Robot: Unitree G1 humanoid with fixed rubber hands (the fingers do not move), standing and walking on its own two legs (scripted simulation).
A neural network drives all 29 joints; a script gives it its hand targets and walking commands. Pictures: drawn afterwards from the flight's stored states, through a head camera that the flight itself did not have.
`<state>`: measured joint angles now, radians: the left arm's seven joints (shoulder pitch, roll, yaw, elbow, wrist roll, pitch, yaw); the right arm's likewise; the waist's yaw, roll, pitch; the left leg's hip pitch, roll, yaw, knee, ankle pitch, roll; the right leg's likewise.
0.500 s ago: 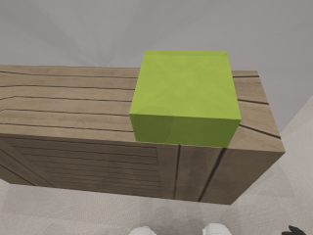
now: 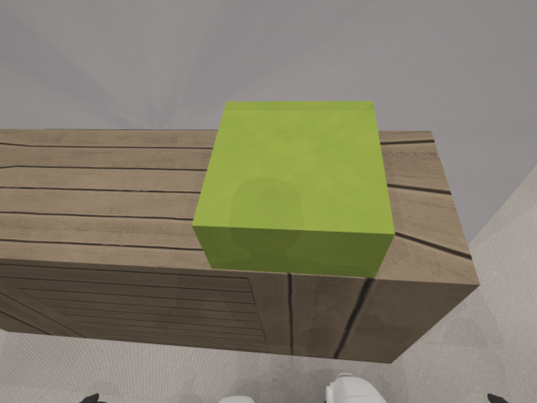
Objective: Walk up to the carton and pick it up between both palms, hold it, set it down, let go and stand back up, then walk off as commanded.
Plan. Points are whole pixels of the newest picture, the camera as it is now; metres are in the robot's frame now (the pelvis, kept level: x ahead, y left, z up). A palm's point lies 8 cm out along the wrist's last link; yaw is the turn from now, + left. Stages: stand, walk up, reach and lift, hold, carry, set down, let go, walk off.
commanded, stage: walk up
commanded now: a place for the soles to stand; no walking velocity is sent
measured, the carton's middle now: (294, 182) +0.50 -0.03 -0.01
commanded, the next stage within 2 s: none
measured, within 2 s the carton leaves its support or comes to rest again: neither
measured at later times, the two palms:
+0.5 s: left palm out of the picture +0.07 +0.36 -0.11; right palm out of the picture +0.04 -0.27 -0.07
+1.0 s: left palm out of the picture +0.09 +0.36 -0.08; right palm out of the picture +0.06 -0.27 -0.10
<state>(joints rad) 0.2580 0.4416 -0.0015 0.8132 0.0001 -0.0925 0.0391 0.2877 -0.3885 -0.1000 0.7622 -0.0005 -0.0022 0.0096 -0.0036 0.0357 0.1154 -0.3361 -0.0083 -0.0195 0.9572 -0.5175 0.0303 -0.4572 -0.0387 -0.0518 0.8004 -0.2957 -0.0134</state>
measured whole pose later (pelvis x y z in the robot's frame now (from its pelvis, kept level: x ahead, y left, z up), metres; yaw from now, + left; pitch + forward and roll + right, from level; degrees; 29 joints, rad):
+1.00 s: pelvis +0.00 +0.04 +0.00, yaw -2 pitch -2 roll -2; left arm 0.27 0.43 0.00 0.82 0.00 -0.06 0.05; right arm 0.25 -0.37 -0.10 0.81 0.00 0.02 0.01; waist 0.00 0.05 0.11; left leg -0.36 0.02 0.02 0.84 -0.45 0.04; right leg -0.40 -0.02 -0.03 0.78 -0.38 0.00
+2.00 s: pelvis +0.01 +0.01 +0.01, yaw -3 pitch -1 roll +0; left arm 0.23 0.42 0.00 0.82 0.00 -0.07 0.02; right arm 0.23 -0.37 -0.10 0.85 0.00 -0.03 0.01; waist 0.00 -0.01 0.09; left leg -0.33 0.04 0.02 0.78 -0.43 0.01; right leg -0.39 0.00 -0.03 0.77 -0.36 -0.02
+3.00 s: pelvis +0.00 +0.01 +0.01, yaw -4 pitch -2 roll +1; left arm 0.21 0.41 0.00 0.81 0.00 0.06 0.02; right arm 0.19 -0.37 -0.12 0.98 0.00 -0.09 0.03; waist 0.00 0.00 0.08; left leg -0.32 0.02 0.02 0.76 -0.41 0.00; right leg -0.39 0.00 -0.01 0.77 -0.36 -0.02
